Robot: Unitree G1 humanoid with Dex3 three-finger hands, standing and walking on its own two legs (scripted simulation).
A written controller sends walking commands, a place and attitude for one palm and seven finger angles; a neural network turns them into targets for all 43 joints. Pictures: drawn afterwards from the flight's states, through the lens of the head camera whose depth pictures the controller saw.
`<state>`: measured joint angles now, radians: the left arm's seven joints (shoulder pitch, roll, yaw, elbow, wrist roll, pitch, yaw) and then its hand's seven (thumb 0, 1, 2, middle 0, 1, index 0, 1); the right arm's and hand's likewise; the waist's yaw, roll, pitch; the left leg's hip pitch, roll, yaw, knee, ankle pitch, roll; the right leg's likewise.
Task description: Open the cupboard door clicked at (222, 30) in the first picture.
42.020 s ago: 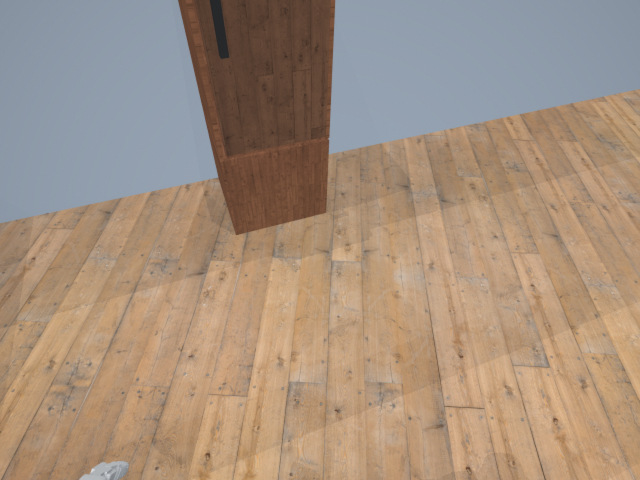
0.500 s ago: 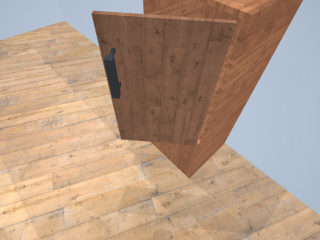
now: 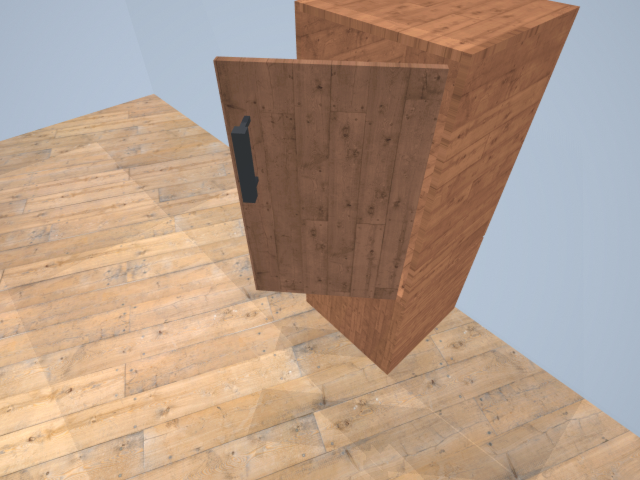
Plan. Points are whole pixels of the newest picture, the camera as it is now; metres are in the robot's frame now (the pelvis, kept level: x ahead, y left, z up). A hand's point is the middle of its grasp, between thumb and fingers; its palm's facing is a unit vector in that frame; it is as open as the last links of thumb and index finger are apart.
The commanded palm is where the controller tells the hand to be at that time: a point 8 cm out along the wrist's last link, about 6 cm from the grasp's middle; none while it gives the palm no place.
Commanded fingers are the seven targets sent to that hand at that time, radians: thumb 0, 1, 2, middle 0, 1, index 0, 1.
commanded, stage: come to a stop and stand still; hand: left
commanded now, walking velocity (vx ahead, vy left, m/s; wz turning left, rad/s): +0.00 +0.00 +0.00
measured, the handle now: (248, 160) +0.62 +0.17 +0.09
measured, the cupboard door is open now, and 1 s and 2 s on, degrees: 42 42 42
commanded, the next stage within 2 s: look again from close up in 0.22 s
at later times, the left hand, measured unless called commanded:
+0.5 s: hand out of the picture +0.01 +0.16 -0.17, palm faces +0.04 -0.98 -0.18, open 7.3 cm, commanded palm none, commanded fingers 0.00 0.90 0.90 -0.20 -0.30 -0.20 -0.30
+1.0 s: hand out of the picture +0.09 +0.19 -0.13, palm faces +0.21 -0.96 -0.21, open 7.3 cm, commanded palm +0.12 +0.22 -0.06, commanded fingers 0.00 0.78 0.85 -0.21 -0.38 -0.21 -0.38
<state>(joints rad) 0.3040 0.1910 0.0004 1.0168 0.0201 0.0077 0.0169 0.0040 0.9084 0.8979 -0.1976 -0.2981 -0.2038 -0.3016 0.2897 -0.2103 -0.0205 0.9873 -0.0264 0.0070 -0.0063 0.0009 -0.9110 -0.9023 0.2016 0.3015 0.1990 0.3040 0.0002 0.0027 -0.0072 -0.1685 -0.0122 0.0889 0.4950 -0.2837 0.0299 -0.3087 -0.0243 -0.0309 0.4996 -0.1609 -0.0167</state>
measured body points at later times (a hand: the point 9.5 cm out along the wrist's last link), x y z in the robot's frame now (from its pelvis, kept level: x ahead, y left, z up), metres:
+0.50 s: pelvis +0.01 -0.01 +0.00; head +0.01 -0.01 +0.45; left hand +0.01 +0.21 -0.16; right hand -0.03 -0.22 -0.16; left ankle -0.01 +0.10 -0.74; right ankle +0.08 -0.11 -0.74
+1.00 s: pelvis +0.02 -0.01 +0.00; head +0.03 -0.01 +0.45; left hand +0.07 +0.24 -0.12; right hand +0.06 -0.24 -0.15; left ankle -0.01 +0.10 -0.74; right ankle +0.08 -0.11 -0.74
